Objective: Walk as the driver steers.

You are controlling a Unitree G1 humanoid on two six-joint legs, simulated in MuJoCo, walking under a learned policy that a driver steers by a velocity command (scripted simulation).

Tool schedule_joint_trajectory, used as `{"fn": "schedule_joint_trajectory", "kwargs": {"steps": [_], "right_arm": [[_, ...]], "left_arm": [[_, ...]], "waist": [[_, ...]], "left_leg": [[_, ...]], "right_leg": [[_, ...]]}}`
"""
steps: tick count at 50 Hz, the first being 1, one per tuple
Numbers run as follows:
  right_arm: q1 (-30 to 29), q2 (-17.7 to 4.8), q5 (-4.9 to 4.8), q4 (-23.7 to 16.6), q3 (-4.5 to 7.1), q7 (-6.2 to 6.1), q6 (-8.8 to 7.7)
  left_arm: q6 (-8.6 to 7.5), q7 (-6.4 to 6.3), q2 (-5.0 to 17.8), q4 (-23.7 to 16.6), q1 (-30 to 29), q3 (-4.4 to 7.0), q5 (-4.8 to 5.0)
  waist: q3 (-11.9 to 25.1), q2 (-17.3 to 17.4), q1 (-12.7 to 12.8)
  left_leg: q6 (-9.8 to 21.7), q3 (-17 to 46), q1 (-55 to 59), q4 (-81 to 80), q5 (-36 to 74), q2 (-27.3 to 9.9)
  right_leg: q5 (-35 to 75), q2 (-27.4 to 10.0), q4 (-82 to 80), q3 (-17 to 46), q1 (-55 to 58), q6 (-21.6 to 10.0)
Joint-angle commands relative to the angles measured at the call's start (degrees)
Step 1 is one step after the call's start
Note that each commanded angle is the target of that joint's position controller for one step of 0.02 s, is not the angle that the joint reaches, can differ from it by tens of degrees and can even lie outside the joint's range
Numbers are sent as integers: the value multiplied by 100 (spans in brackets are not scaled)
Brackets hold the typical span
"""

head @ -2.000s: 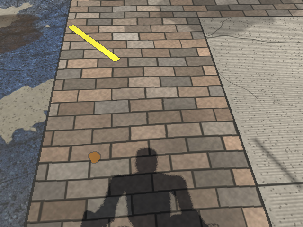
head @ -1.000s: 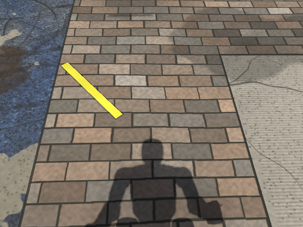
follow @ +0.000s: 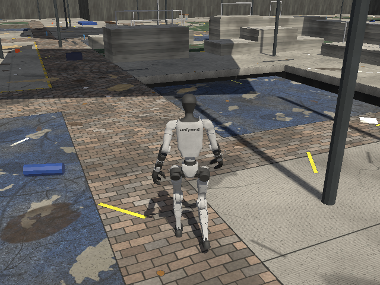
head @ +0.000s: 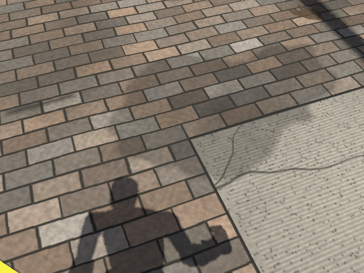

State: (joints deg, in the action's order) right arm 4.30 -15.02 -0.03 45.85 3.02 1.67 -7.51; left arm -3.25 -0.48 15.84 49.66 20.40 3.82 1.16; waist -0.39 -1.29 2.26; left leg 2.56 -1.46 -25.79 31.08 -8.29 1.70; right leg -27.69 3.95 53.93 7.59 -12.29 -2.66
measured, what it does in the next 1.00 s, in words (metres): walks ahead: right foot, then left foot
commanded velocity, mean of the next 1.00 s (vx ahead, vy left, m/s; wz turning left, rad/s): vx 0.49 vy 0.00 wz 0.07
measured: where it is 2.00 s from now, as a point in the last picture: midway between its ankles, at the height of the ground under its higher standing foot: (193, 207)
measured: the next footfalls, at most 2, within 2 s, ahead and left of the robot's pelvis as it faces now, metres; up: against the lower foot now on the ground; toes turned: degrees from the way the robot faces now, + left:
right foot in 0.46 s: +0.43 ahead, -0.14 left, +0.00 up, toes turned -2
left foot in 0.98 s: +0.71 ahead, +0.13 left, +0.00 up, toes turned +16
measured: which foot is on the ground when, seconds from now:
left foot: down 0.00-0.48, up 0.50-0.96, down 0.98-1.00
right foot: up 0.00-0.44, down 0.46-0.98, up 1.00-1.00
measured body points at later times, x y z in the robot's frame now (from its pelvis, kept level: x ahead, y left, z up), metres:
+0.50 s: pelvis +0.28 -0.04 +0.00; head +0.32 -0.04 +0.45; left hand +0.52 +0.19 -0.08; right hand +0.26 -0.32 -0.14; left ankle +0.10 +0.10 -0.69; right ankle +0.39 -0.14 -0.73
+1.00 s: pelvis +0.56 +0.00 -0.01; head +0.60 +0.01 +0.44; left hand +0.55 +0.29 -0.14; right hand +0.79 -0.22 -0.10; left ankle +0.68 +0.11 -0.73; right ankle +0.40 -0.14 -0.71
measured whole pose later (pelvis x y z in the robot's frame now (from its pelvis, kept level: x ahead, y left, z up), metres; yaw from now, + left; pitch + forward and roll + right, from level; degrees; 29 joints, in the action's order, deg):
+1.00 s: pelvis +0.56 +0.00 -0.01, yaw +8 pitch +3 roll -2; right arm 4.7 -15.6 -0.2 42.5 3.0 3.2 -3.8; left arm -2.3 -1.6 16.2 51.2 18.0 3.9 0.1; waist -1.1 1.6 2.6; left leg 4.3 -1.6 -30.5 31.2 -3.7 -0.6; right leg -27.0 -1.8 28.0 -10.5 1.1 1.7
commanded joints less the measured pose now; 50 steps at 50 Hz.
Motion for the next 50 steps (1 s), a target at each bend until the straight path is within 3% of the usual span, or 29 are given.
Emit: {"fn": "schedule_joint_trajectory", "kwargs": {"steps": [1,2,4,6,8,13,16,19,21,22,23,24,25,26,27,28,30,32,34,40,44,46,48,49,50], "right_arm": [[1239,-794,-38,22,217,-33,92],[951,-666,21,-13,161,-18,114],[781,-535,76,-12,99,-5,92],[881,-654,28,61,125,-20,67],[1020,-831,6,138,174,-72,78],[1452,-925,-85,329,180,-149,168],[1811,-955,-113,489,180,-152,240],[1914,-1032,-125,583,209,-182,349],[1774,-1145,-129,574,243,-210,404],[1673,-1105,-132,549,221,-221,430],[1615,-941,-63,436,143,-233,422],[2213,-346,-3,294,-48,-195,303],[2202,-424,-42,389,-52,-148,166],[1685,-919,-199,239,90,-106,93],[1256,-926,-231,118,87,-103,70],[1062,-859,-147,84,97,-124,89],[1276,-691,-87,151,117,-148,237],[1326,-510,-60,157,89,-173,351],[1052,-482,-52,69,84,-180,391],[27,-337,-103,-233,18,-46,347],[-475,-351,-115,-556,1,77,357],[-441,-435,-55,-681,43,159,347],[389,-736,-9,-578,211,208,325],[1160,-1026,-6,-391,371,165,317],[1768,-1613,26,-348,527,39,360]], "left_arm": [[-210,23,769,-634,-395,96,71],[-205,18,706,-696,-620,106,-20],[-142,15,548,-665,-448,125,-60],[-98,8,376,-668,-419,90,-70],[-95,-2,325,-795,-762,63,-104],[-157,79,142,-1015,-1678,-31,-74],[-188,163,162,-1196,-2186,-52,-21],[-242,265,273,-1353,-2405,-37,-9],[-266,281,480,-1268,-1961,49,-28],[-267,254,684,-1047,-1227,164,-51],[-258,199,1013,-792,-193,290,-107],[-213,160,1601,-675,481,432,-186],[-170,167,1256,-605,645,330,-88],[-154,155,955,-634,278,216,-58],[-143,143,816,-709,-153,162,-63],[-148,165,668,-732,-506,113,-109],[-203,201,478,-749,-853,61,-171],[-278,207,563,-665,-846,91,-130],[-308,152,691,-551,-740,136,-161],[-292,42,849,-271,-372,166,-152],[-175,16,906,-58,-98,203,-83],[-56,-43,972,-73,-280,222,-75],[74,-156,1119,-166,-450,258,-51],[113,-202,1064,-222,-456,228,-50],[63,-212,837,-399,-258,126,-224]], "waist": [[619,578,-697],[191,386,-553],[95,637,-281],[97,679,-221],[42,540,-268],[-97,497,-570],[-254,506,-750],[-308,575,-686],[-20,706,-351],[431,655,49],[1187,475,469],[2104,-773,387],[2528,-1291,443],[1621,-864,444],[966,-523,304],[506,-223,119],[255,-406,-254],[160,-383,-377],[34,-271,-353],[-232,-136,46],[-401,-89,217],[-374,-197,81],[233,-399,-359],[654,-218,-736],[1343,705,-853]], "left_leg": [[1107,3152,3257,-1536,-1502,-2031],[1072,2655,2499,-1733,-972,-1809],[990,2050,1833,-1986,-171,-1499],[1069,1644,1673,-2166,447,-1428],[1114,1359,1730,-2283,1008,-1433],[843,614,1789,-2325,1243,-1114],[840,678,2211,-2190,1137,-1310],[753,790,2817,-1841,1574,-1596],[623,711,2975,-1267,2825,-1594],[491,494,2820,-459,3594,-1366],[304,289,1947,850,3044,-1099],[-119,-53,-450,3169,665,-235],[-139,660,-1361,4098,-2478,65],[-68,785,-1909,4496,-2274,-306],[-32,578,-1931,4303,-1743,-594],[-59,484,-1727,3918,-1347,-778],[-115,532,-1041,3456,-932,-999],[-216,476,-940,3141,-673,-1037],[-311,508,-1245,2672,-103,-1081],[-225,341,-1141,893,1496,-806],[-42,273,-1481,380,1134,-700],[84,17,-1271,202,614,-502],[249,-357,-124,101,345,-38],[409,-328,1002,-284,993,158],[846,1118,2760,-73,3129,-911]], "right_leg": [[345,-606,1978,-48,-3258,-41],[678,-788,1579,-174,-3115,-29],[1026,-1028,1051,-223,-2556,1],[1238,-1092,669,-352,-2519,96],[1748,-1141,80,-421,-2744,222],[3222,-919,-1669,-690,-2346,284],[3281,-801,-2145,-736,-2374,238],[2715,-715,-2466,-728,-2430,52],[2355,-504,-2637,-890,-1656,-130],[2485,-355,-2788,-1035,-597,-297],[2771,-837,-2481,-569,1099,-592],[2218,-2337,-2538,1832,3512,-1458],[1650,-2748,-3352,3373,3807,-1732],[1235,-2504,-3497,2673,3142,-1438],[1436,-2269,-3645,1908,2236,-1250],[1783,-2036,-3884,1407,1378,-1170],[2188,-1746,-4289,842,408,-1093],[2517,-1683,-4537,478,62,-1177],[2750,-1706,-4689,116,97,-1179],[2877,-1592,-4833,-917,456,-807],[3127,-1895,-4556,-1144,1422,-682],[4685,-1919,-3927,-1352,1673,-508],[6605,-1756,-2601,-1543,1702,-247],[6431,-1456,-1425,-1713,1288,-1],[4113,-1067,472,-1780,-153,354]]}}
